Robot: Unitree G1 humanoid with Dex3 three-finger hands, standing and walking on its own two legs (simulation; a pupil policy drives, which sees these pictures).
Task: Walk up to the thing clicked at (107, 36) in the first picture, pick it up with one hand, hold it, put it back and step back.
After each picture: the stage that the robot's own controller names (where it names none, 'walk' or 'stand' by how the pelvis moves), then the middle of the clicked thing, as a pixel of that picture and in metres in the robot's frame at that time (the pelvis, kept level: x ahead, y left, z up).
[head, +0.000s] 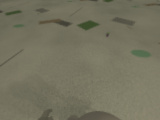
stand; (107, 34) +2.27 -0.45 -0.72
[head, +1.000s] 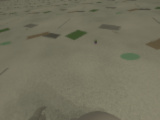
walk; (95, 41) +2.15 +0.01 -0.69
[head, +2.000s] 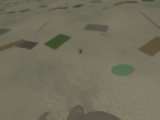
walk; (80, 51) +1.48 +0.38 -0.72
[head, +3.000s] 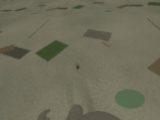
walk; (77, 66) +1.00 +0.31 -0.72
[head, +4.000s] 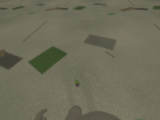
walk; (77, 83) +0.63 +0.23 -0.71
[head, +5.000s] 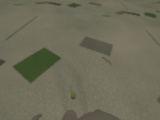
walk; (73, 96) +0.41 +0.14 -0.71
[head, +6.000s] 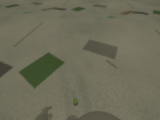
stand; (75, 102) +0.35 +0.16 -0.72
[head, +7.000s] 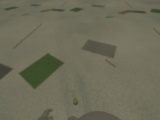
stand; (75, 101) +0.36 +0.18 -0.72
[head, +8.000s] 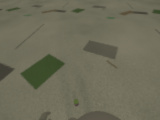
stand; (76, 102) +0.36 +0.17 -0.73
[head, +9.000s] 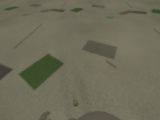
stand; (75, 103) +0.35 +0.18 -0.73
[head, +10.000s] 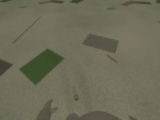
go down; (76, 97) +0.36 +0.17 -0.72
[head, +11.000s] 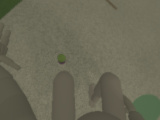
go down; (61, 59) +0.45 +0.19 -0.29
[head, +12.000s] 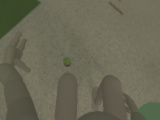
close in; (67, 62) +0.45 +0.18 -0.31
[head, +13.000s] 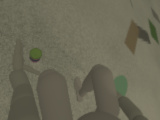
close in; (35, 55) +0.44 +0.23 -0.23
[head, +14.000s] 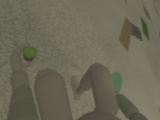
close; (29, 54) +0.43 +0.24 -0.23
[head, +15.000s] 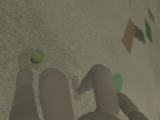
lift; (36, 57) +0.40 +0.22 -0.24
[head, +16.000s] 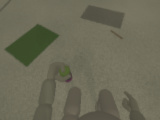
lift; (66, 74) +0.33 +0.17 -0.02
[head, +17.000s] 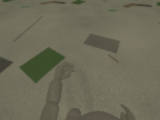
go down; (72, 115) +0.17 +0.17 -0.67
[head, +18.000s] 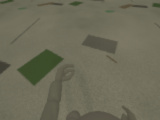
stand; out of the picture +0.05 +0.37 -0.71
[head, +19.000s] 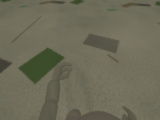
stand; out of the picture -0.03 +0.61 -0.70
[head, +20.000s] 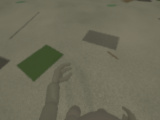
stand; out of the picture -0.12 +0.85 -0.68
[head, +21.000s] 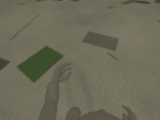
stand; out of the picture -0.21 +1.09 -0.69
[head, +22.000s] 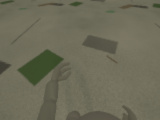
stand; out of the picture -0.31 +1.32 -0.71
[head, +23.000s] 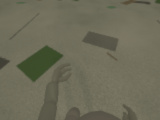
stand; out of the picture -0.38 +1.55 -0.70
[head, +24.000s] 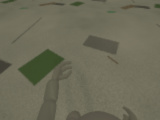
stand; out of the picture -0.48 +1.76 -0.70
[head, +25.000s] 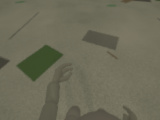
stand; out of the picture -0.56 +1.98 -0.69
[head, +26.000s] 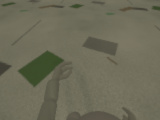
stand; out of the picture -0.66 +2.18 -0.71
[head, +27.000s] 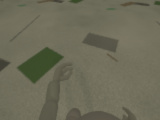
stand; out of the picture -0.73 +2.38 -0.69
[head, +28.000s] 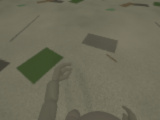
stand; out of the picture -0.83 +2.57 -0.71
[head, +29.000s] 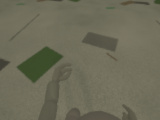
stand; out of the picture -0.90 +2.77 -0.70
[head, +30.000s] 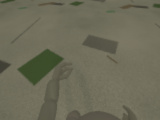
stand; out of the picture -0.99 +2.95 -0.70
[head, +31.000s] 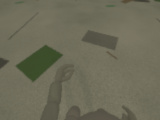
stand; out of the picture -1.05 +3.14 -0.68
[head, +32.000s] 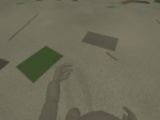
stand; out of the picture -1.14 +3.31 -0.70
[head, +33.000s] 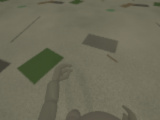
stand; out of the picture -1.21 +3.47 -0.70
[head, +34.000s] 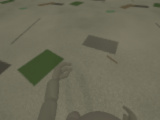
stand; out of the picture -1.30 +3.64 -0.71
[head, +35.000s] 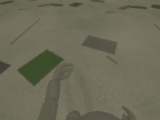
stand; out of the picture -1.37 +3.79 -0.71
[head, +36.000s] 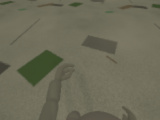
stand; out of the picture -1.44 +3.95 -0.70
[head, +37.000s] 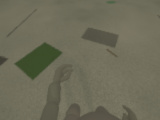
close; out of the picture -1.50 +4.10 -0.68
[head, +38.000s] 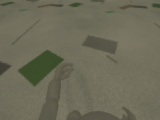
stand; out of the picture -1.58 +4.24 -0.70
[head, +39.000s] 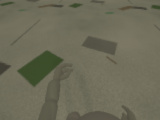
stand; out of the picture -1.66 +4.37 -0.71
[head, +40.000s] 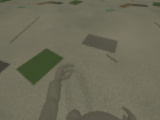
stand; out of the picture -1.70 +4.51 -0.70
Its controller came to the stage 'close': yes
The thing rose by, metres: 0.58
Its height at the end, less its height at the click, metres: -0.02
